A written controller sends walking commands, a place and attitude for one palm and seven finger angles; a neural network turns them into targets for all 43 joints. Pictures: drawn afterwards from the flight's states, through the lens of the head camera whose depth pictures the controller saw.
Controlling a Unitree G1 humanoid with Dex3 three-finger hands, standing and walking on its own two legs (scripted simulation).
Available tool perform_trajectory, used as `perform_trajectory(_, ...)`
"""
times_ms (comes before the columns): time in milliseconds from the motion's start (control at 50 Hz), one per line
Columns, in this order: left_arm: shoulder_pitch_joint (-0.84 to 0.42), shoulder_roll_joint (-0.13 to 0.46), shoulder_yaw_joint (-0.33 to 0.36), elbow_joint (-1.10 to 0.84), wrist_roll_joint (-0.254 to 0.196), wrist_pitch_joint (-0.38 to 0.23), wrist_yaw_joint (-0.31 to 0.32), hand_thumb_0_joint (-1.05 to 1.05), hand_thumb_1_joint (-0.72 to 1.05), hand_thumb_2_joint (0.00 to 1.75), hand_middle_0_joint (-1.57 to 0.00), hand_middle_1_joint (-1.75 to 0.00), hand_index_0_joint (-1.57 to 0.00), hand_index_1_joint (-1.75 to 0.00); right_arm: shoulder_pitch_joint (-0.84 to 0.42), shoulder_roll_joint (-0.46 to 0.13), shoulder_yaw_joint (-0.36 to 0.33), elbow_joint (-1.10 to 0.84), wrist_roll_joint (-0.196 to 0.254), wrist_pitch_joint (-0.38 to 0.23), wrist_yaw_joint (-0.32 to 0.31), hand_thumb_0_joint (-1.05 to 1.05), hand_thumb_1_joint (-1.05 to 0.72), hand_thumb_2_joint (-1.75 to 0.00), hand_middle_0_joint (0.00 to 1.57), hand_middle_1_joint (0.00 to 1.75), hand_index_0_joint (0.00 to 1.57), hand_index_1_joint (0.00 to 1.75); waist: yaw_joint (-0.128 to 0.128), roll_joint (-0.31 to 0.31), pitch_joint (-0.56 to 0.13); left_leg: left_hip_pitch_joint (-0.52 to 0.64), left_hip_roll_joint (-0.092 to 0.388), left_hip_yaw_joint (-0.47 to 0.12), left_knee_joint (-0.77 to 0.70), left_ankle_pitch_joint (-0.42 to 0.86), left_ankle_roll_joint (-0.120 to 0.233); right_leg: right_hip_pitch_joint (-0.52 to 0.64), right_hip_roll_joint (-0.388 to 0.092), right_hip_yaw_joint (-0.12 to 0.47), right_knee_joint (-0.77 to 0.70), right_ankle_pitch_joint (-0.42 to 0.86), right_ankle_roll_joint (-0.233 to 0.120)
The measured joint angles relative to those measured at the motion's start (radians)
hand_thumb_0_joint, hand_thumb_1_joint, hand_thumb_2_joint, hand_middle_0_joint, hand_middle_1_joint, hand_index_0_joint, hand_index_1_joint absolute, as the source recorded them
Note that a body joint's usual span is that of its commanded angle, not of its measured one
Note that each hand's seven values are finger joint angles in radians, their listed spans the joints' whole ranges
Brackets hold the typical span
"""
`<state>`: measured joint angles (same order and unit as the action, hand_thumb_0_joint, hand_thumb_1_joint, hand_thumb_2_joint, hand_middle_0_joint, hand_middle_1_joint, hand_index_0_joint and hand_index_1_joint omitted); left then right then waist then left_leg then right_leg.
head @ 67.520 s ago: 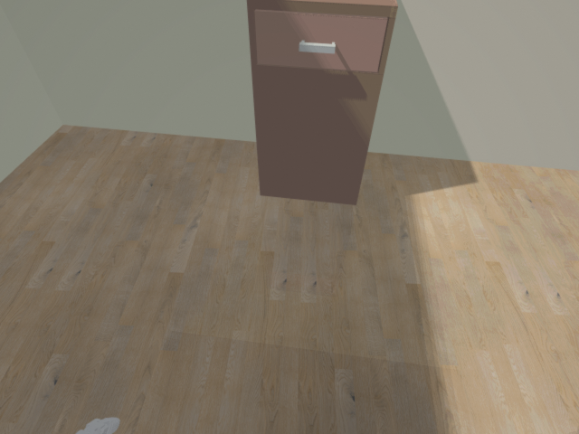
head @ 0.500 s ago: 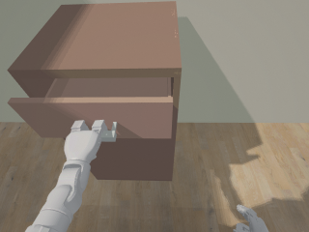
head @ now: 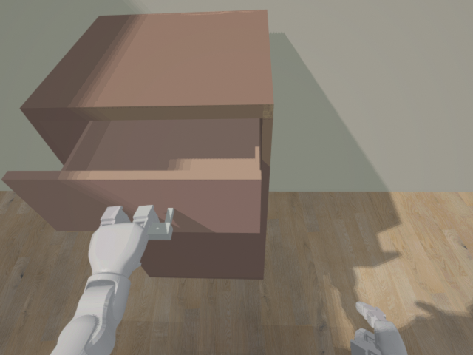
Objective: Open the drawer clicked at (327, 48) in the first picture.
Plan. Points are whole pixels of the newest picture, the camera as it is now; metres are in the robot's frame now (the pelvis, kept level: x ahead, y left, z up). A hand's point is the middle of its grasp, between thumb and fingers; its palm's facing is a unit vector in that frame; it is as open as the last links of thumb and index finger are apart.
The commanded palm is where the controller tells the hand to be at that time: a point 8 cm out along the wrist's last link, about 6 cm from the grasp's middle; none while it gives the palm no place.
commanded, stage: pull the drawer open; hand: left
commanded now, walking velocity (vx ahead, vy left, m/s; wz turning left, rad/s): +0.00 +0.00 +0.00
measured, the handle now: (139, 221) +0.34 +0.21 +0.02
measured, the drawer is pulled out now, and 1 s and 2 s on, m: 0.15 0.27 0.30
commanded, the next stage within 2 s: open the thumb to release the handle in 1.48 s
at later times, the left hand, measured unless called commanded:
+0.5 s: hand (125, 287) +0.23 +0.21 +0.00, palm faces +0.01 -0.09 -1.00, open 6.0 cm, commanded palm +0.18 +0.21 +0.05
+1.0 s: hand (114, 326) +0.17 +0.21 +0.00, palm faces -0.01 -0.11 -0.99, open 6.0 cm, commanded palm +0.12 +0.22 +0.05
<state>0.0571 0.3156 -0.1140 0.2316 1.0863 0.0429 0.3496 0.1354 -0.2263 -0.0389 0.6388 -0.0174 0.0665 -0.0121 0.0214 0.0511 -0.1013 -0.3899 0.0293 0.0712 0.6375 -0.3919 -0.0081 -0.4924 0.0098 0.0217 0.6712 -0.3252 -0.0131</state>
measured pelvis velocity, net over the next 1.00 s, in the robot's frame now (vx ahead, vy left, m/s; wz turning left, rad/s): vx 0.00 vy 0.00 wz -0.01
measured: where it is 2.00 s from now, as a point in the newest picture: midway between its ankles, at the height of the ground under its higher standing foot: outside the picture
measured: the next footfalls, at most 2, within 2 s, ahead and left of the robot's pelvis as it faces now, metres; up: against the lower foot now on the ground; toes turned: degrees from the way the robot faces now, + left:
none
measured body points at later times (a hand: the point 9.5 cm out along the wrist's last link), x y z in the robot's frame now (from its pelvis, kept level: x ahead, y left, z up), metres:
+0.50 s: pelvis +0.00 +0.00 +0.00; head +0.03 -0.03 +0.44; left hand +0.22 +0.21 +0.05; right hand +0.20 -0.22 -0.11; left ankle -0.05 +0.12 -0.72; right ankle +0.00 -0.11 -0.72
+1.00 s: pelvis +0.00 +0.00 -0.01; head +0.03 -0.03 +0.44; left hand +0.16 +0.21 +0.06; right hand +0.21 -0.22 -0.11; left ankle -0.05 +0.12 -0.72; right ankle +0.00 -0.11 -0.72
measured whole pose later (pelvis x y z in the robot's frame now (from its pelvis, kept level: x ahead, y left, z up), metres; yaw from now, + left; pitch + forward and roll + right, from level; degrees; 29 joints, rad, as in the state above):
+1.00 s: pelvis +0.00 +0.00 -0.01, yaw -1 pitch +9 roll +1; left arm 0.59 0.33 -0.10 -0.20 1.09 -0.01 0.44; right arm 0.11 -0.23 -0.02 0.58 -0.05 0.06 0.05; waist 0.06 0.05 -0.10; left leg -0.44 0.04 0.08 0.75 -0.46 -0.01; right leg -0.55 0.02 0.03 0.79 -0.39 -0.02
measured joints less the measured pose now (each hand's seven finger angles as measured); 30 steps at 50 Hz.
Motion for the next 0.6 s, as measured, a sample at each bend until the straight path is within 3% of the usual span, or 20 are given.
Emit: perform_trajectory(600,0.27,-0.006,-0.016,-0.242,0.011,0.004,0.029,0.03,0.68,0.81,-0.25,-1.3,-0.38,-1.3,-0.031,0.014,0.018,-0.023,-0.017,-0.015,0.026,0.01,-0.9,-0.9,0.2,0.3,0.2,0.3,0.035,0.001,0.01,0.005,0.001,-0.004,0.041,-0.027,-0.004,0.001,0.0,-0.002,0.048,-0.031,-0.004)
